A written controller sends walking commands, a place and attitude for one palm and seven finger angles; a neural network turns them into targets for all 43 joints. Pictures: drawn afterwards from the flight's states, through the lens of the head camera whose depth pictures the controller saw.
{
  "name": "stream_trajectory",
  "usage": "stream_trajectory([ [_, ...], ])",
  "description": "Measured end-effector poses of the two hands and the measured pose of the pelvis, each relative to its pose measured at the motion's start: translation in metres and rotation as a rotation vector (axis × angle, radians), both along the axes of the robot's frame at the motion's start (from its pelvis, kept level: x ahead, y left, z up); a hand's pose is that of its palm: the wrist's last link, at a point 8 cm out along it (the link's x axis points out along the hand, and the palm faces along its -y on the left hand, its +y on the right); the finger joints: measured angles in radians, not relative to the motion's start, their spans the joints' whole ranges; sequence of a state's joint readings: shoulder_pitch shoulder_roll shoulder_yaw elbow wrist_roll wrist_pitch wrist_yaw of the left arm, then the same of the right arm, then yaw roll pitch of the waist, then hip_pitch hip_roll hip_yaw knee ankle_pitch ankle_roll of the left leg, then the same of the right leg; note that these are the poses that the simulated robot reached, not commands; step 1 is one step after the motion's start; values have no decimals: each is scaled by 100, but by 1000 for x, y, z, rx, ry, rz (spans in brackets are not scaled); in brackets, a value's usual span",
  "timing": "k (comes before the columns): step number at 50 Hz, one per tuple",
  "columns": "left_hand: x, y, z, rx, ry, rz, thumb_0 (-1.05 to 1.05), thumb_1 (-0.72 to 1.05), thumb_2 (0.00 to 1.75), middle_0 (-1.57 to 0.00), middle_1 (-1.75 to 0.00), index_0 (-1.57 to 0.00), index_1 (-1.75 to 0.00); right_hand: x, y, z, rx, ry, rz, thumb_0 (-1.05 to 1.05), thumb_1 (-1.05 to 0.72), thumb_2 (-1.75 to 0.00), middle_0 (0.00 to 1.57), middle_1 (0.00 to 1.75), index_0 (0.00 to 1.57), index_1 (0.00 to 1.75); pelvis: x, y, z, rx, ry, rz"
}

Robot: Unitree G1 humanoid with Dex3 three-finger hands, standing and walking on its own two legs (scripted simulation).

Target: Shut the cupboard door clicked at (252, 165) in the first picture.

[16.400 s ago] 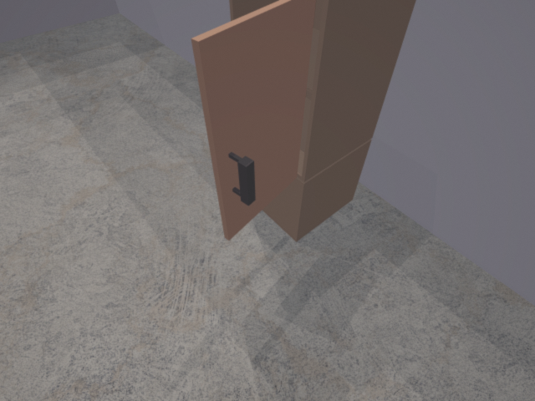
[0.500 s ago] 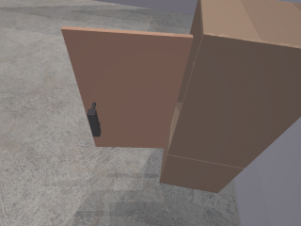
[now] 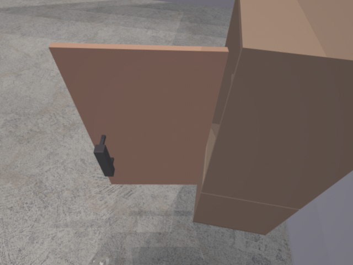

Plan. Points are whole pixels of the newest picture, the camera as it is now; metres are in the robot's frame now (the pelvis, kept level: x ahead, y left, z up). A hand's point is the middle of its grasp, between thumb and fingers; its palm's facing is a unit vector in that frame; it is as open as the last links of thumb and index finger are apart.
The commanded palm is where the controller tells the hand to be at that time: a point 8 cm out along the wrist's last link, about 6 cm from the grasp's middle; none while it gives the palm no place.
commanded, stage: come to a stop and stand still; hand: left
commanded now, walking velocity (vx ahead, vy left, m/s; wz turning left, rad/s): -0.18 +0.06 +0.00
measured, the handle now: (106, 155) +0.43 +0.22 -0.09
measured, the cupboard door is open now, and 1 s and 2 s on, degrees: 100 100 100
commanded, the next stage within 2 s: look again from close up in 1.50 s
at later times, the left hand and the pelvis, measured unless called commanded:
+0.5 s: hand out of the picture -0.02 +0.17 -0.15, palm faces +0.02 -0.95 -0.31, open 7.4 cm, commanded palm none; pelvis -0.04 -0.03 +0.00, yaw -1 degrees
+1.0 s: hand out of the picture -0.03 +0.09 -0.16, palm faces -0.01 -0.97 -0.22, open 7.3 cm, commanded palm none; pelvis -0.04 -0.09 +0.01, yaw +0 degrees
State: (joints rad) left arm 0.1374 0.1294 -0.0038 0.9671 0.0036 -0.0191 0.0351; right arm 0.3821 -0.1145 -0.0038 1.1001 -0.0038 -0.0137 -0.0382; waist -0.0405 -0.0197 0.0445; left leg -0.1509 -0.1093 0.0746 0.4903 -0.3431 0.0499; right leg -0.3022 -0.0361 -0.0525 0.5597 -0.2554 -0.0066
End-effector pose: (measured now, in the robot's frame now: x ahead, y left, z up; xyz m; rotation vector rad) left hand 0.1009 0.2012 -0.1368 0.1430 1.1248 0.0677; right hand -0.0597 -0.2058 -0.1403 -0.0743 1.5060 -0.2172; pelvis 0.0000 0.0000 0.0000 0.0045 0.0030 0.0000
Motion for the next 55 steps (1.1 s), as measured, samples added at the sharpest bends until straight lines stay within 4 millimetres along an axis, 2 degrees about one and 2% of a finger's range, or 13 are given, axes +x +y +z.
stream_trajectory([
  [3, -18, 2, -7, 5, 60, 20, 0, 91, 90, -20, -30, -20, -30, 25, -7, -2, -17, -46, 23, 1, -91, -90, 20, 30, 20, 30, -1, -1, -2, 4, 8, 0],
  [9, -57, 23, -13, 59, 153, 75, -1, 92, 90, -20, -30, -20, -30, 68, -21, -2, -55, -152, 81, 1, -91, -90, 20, 30, 20, 30, -12, -3, -5, 14, 1, -9],
  [17, -104, 32, 6, 134, 186, 131, 0, 91, 90, -20, -30, -20, -30, 108, -40, 2, -41, -306, 154, 1, -92, -90, 20, 30, 20, 30, -19, -13, -1, -9, -1, 1],
  [20, -116, 29, 9, 163, 165, 126, 0, 91, 90, -20, -30, -20, -30, 120, -46, -2, -22, -376, 159, 1, -91, -90, 20, 30, 20, 30, -25, -22, -5, 14, -12, -9],
  [23, -126, 20, 16, 171, 172, 100, 0, 91, 90, -20, -30, -20, -30, 122, -53, -1, -7, -425, 151, 1, -91, -90, 20, 30, 20, 30, -33, -29, -3, 12, -31, -13],
  [26, -131, 8, 20, 168, 167, 78, 0, 91, 90, -20, -30, -20, -30, 113, -59, 0, 10, -434, 147, 1, -91, -90, 20, 30, 20, 30, -40, -38, 1, 15, -39, -13],
  [29, -134, -6, 21, 151, 157, 64, 0, 91, 90, -20, -30, -20, -30, 94, -67, 0, 18, -401, 147, 1, -91, -90, 20, 30, 20, 30, -47, -47, 4, 19, -40, -12],
  [36, -138, -38, 17, 99, 164, 44, 0, 90, 90, -20, -30, -20, -30, 25, -90, -6, 14, -216, 119, 1, -91, -90, 20, 30, 20, 30, -55, -66, 7, 19, -25, -6],
  [40, -141, -48, 15, 90, 192, 47, 0, 91, 90, -20, -30, -21, -30, -16, -98, -5, 10, -95, 92, 1, -91, -90, 20, 30, 20, 30, -54, -74, 7, 19, -17, -4],
  [44, -142, -54, 13, 84, 216, 50, 0, 91, 90, -20, -30, -21, -30, -46, -100, -3, 16, 0, 73, 1, -91, -90, 19, 30, 20, 30, -50, -80, 8, 18, -12, -2],
  [49, -140, -61, 11, 80, 238, 55, 0, 91, 90, -20, -30, -20, -30, -57, -97, 0, 30, 54, 59, 1, -91, -90, 19, 30, 20, 30, -44, -86, 9, 17, -8, -1],
  [55, -134, -67, 9, 77, 247, 64, 1, 92, 90, -20, -30, -20, -30, -37, -92, -2, 44, 26, 63, 1, -91, -90, 20, 30, 20, 30, -36, -90, 9, 15, -8, 1],
])
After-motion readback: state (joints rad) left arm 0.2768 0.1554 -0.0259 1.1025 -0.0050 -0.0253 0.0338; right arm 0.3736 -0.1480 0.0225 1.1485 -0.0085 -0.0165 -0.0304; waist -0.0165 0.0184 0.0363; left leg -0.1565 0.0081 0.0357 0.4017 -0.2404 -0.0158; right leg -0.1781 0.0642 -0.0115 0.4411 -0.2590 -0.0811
